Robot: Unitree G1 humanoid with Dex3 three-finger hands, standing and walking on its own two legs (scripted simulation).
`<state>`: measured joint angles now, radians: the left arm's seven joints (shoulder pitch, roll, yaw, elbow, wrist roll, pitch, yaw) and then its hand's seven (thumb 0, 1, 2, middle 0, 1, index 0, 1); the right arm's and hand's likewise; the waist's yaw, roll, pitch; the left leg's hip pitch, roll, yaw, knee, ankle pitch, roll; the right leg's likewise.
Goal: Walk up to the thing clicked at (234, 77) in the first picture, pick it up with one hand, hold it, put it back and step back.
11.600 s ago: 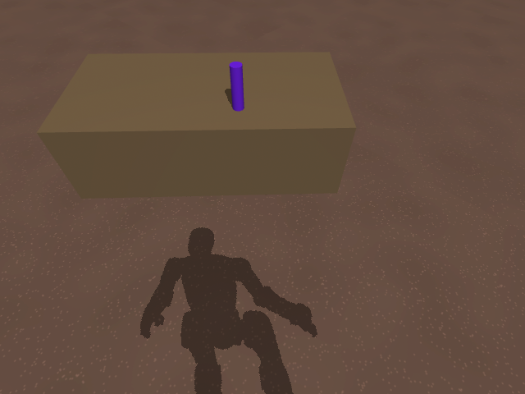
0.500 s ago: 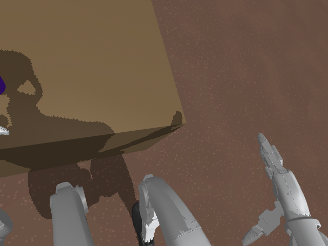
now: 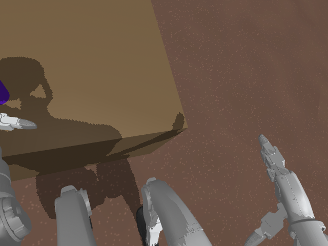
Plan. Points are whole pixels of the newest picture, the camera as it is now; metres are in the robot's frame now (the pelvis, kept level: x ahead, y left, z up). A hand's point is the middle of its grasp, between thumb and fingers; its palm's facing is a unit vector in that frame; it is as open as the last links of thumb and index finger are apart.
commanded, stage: close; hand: left
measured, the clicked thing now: out of the picture +0.52 +0.29 -0.05
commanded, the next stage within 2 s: settle in 0.82 s
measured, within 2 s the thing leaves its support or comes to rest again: leaves its support in 1.26 s
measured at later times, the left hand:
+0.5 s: hand out of the picture +0.51 +0.26 -0.06, palm faces +0.32 -0.95 +0.01, open 13.8 cm
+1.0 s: hand out of the picture +0.52 +0.26 -0.05, palm faces +0.30 -0.95 +0.01, open 7.3 cm
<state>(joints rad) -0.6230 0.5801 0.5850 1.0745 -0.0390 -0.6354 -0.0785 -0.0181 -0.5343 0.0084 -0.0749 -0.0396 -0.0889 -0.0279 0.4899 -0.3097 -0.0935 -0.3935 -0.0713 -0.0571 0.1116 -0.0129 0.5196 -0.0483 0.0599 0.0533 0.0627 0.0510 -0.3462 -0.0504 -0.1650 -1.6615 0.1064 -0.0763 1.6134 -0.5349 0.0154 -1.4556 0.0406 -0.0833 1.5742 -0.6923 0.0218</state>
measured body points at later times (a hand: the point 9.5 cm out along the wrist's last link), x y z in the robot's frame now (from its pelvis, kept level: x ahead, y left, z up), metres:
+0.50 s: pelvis +0.01 +0.00 +0.00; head +0.21 +0.11 +0.39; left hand +0.49 +0.31 -0.06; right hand +0.19 -0.24 +0.11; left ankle +0.08 +0.12 -0.53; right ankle +0.02 -0.14 -0.53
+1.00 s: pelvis +0.01 +0.01 +0.01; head +0.20 +0.12 +0.40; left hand +0.49 +0.31 -0.05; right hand +0.19 -0.23 +0.12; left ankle +0.08 +0.12 -0.53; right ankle +0.02 -0.14 -0.53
